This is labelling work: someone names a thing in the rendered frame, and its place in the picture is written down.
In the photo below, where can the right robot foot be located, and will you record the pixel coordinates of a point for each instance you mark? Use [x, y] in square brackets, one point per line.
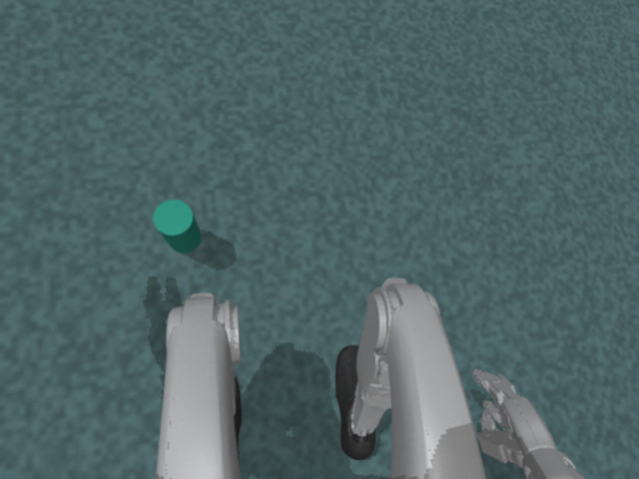
[355, 447]

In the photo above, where can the right robot arm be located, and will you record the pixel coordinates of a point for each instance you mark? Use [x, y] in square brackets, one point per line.
[548, 463]

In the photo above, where can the can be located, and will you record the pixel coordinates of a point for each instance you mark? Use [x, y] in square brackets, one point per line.
[176, 223]

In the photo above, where can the right robot hand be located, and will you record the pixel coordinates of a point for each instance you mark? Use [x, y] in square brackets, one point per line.
[524, 429]

